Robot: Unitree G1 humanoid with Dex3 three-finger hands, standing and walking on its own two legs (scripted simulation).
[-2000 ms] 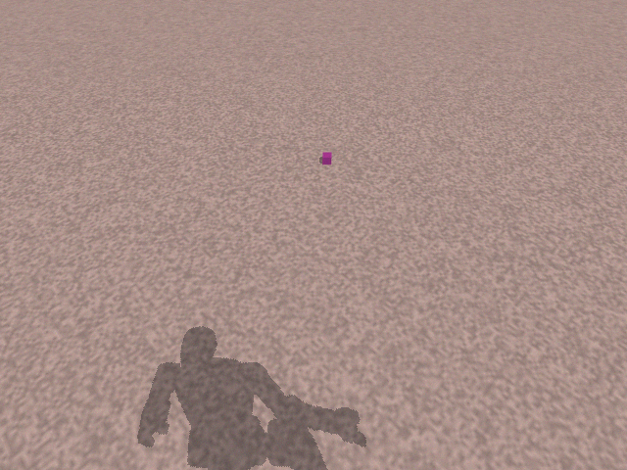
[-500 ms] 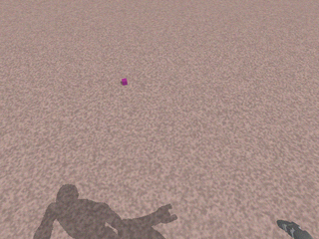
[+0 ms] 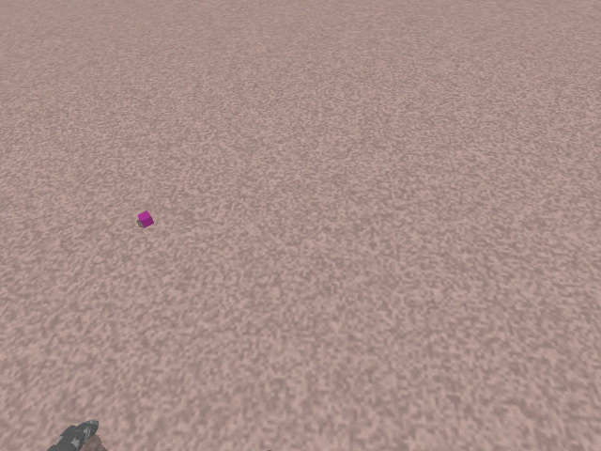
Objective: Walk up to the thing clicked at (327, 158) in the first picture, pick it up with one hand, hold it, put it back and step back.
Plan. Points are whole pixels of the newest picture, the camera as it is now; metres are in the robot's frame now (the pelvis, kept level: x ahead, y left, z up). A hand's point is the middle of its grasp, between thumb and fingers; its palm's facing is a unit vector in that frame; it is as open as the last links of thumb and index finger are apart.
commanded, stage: walk up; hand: left
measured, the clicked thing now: (145, 219) +1.21 +0.67 -0.73
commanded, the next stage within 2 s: none
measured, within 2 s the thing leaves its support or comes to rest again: neither
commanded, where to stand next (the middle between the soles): +0.79 +0.84 m, yaw -57 degrees
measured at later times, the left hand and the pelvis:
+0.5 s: hand (9, 322) +0.40 +0.52 -0.12, palm faces -0.32 -0.78 -0.53, open 7.3 cm; pelvis +0.23 +0.23 +0.02, yaw -16 degrees
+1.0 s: hand out of the picture +0.60 +0.64 -0.12, palm faces -0.43 -0.69 -0.59, open 7.4 cm; pelvis +0.43 +0.38 -0.01, yaw -28 degrees
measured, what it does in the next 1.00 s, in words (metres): walks ahead, turning right: left foot, then right foot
